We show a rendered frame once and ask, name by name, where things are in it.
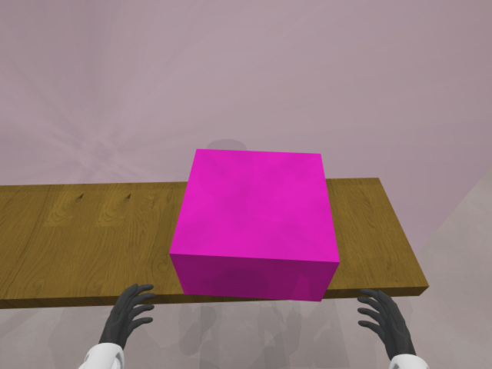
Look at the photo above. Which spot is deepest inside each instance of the table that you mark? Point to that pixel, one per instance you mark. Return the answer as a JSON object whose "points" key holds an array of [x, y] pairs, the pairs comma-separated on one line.
{"points": [[79, 245]]}

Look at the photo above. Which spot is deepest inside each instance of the robot left hand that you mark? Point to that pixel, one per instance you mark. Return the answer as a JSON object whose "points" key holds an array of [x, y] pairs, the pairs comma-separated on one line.
{"points": [[120, 323]]}

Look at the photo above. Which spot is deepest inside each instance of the robot right hand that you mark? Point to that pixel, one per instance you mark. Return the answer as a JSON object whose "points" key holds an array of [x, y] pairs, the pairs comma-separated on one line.
{"points": [[392, 329]]}

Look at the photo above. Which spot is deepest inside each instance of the left robot forearm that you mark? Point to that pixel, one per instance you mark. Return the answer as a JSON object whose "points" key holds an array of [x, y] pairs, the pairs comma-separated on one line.
{"points": [[104, 356]]}

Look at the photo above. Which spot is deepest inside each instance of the carton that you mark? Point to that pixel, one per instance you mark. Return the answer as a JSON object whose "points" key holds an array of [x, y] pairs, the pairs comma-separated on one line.
{"points": [[255, 224]]}

